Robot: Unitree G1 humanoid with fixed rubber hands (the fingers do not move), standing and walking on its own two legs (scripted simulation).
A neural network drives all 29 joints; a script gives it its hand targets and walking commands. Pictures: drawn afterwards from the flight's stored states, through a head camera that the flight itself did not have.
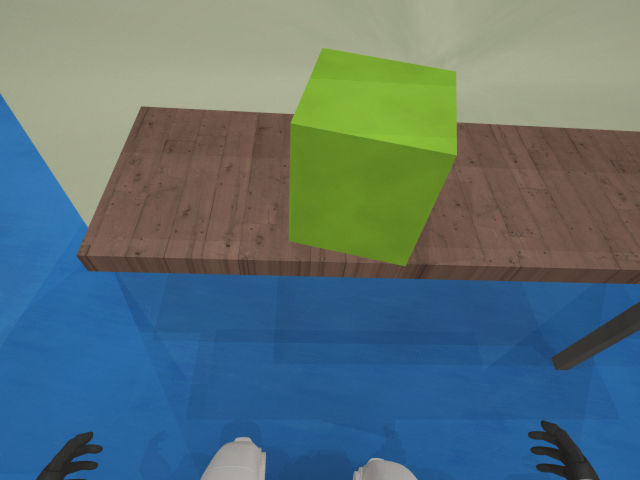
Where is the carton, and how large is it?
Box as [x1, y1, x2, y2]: [289, 48, 456, 265]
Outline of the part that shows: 322,48 290,123 289,240 405,265 456,155 455,71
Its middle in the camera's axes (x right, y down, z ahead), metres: +0.08 -0.13 +0.64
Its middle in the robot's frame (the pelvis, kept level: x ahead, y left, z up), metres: +0.58 -0.05 +0.04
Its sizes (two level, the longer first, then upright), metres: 0.210 0.200 0.250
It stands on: a table, 0.64 m high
